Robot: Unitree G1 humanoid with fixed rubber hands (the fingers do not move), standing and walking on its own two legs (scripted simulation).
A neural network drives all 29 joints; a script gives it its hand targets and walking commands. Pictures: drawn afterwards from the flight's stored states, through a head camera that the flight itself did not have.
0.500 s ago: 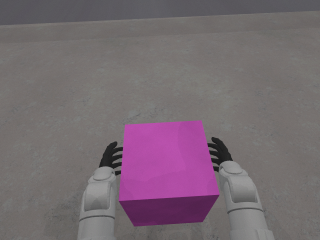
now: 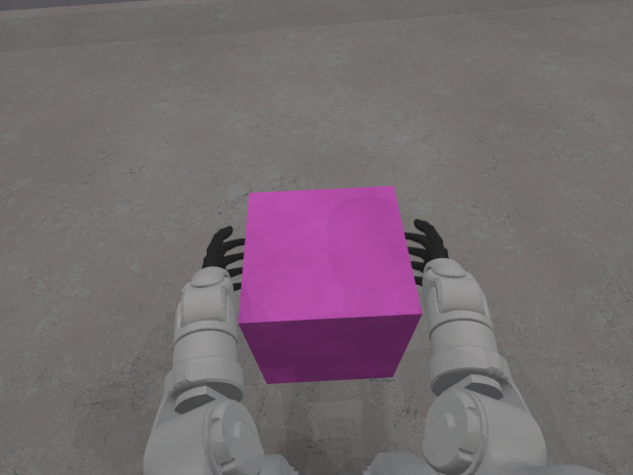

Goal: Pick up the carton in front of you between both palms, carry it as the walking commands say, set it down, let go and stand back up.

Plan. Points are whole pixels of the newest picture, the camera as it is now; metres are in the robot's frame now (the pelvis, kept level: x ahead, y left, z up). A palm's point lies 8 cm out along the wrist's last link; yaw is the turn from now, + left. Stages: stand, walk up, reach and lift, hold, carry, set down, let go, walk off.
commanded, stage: set down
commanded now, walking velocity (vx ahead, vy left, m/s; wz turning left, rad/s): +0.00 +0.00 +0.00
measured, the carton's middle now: (326, 291) +0.37 +0.00 -0.05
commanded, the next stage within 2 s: none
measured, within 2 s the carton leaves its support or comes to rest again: rests again in 2.00 s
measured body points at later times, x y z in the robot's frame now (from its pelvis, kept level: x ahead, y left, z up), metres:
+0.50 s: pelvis +0.00 +0.00 -0.11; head +0.23 +0.01 +0.28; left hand +0.42 +0.18 -0.19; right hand +0.43 -0.12 -0.19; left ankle +0.07 +0.11 -0.72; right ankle +0.06 -0.11 -0.72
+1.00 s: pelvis -0.03 +0.00 -0.24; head +0.26 +0.02 +0.10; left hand +0.46 +0.21 -0.34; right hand +0.48 -0.09 -0.34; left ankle +0.07 +0.11 -0.72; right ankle +0.06 -0.11 -0.72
